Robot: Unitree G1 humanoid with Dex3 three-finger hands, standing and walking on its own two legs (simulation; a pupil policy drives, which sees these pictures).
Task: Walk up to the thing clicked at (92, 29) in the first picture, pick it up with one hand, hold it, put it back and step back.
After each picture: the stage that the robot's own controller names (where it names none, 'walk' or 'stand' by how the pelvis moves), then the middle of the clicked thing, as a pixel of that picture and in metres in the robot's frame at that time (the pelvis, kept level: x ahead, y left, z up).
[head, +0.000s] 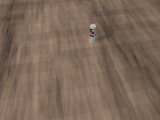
stand; (92, 34) +1.49 -0.06 -0.65
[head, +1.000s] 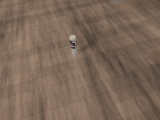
walk; (73, 45) +1.35 +0.25 -0.63
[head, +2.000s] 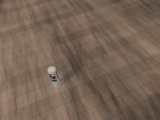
walk; (54, 77) +0.85 +0.38 -0.65
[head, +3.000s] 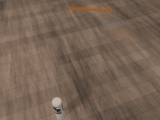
walk; (58, 109) +0.57 +0.26 -0.65
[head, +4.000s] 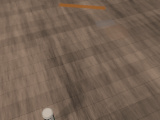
stand; (49, 119) +0.46 +0.26 -0.65
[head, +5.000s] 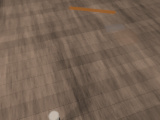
stand; out of the picture +0.45 +0.23 -0.65
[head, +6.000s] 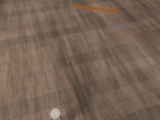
stand; out of the picture +0.46 +0.22 -0.66
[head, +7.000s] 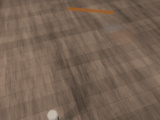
stand; out of the picture +0.47 +0.24 -0.66
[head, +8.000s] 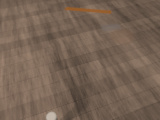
stand; out of the picture +0.45 +0.25 -0.66
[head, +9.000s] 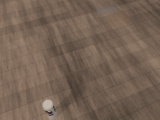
go down; (50, 110) +0.46 +0.25 -0.65
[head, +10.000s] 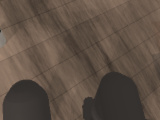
go down; out of the picture +0.52 +0.30 -0.23
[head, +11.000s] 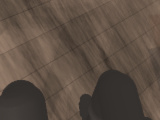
close in; out of the picture +0.51 +0.31 -0.23
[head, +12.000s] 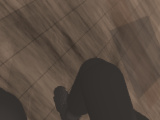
close in; out of the picture +0.49 +0.35 -0.17
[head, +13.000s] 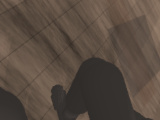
lift; out of the picture +0.48 +0.34 -0.17
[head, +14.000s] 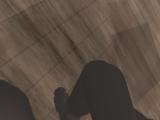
lift; out of the picture +0.44 +0.33 -0.18
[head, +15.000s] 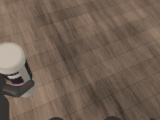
lift; (19, 75) +0.35 +0.21 +0.03
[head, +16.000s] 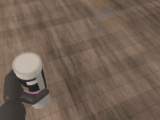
hold; (35, 85) +0.33 +0.18 +0.04
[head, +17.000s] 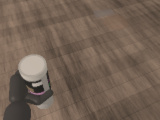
hold; (39, 86) +0.33 +0.16 +0.03
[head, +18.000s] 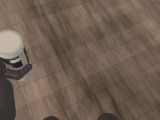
crouch; (17, 60) +0.41 +0.22 -0.02
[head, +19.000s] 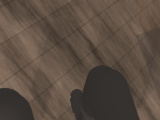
lower; out of the picture +0.53 +0.31 -0.09
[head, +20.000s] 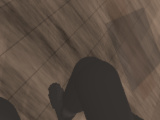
lower; out of the picture +0.49 +0.33 -0.18
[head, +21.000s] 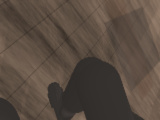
lower; out of the picture +0.50 +0.34 -0.18
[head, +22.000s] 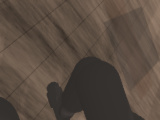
lower; out of the picture +0.49 +0.34 -0.18
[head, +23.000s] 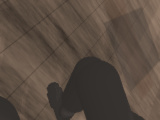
lower; out of the picture +0.49 +0.34 -0.18
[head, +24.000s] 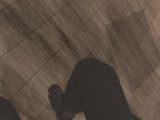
open; out of the picture +0.49 +0.32 -0.18
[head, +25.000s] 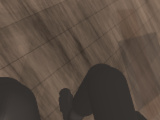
stand; out of the picture +0.50 +0.31 -0.20
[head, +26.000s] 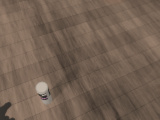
stand; (44, 94) +0.48 +0.22 -0.52
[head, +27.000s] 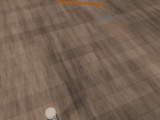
stand; (53, 119) +0.46 +0.22 -0.60
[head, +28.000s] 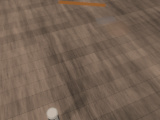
stand; (54, 119) +0.45 +0.21 -0.60
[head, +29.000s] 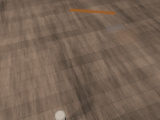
stand; out of the picture +0.47 +0.20 -0.65
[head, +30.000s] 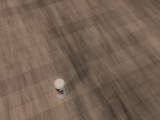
walk; (60, 89) +0.54 +0.16 -0.63
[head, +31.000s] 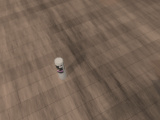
walk; (60, 69) +0.81 +0.29 -0.63
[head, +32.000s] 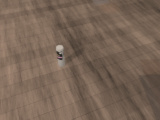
stand; (60, 56) +1.09 +0.26 -0.64
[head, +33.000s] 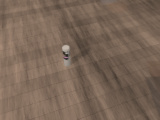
stand; (66, 56) +1.09 +0.22 -0.66
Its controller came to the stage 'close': yes
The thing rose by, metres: 0.68
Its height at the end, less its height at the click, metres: +0.00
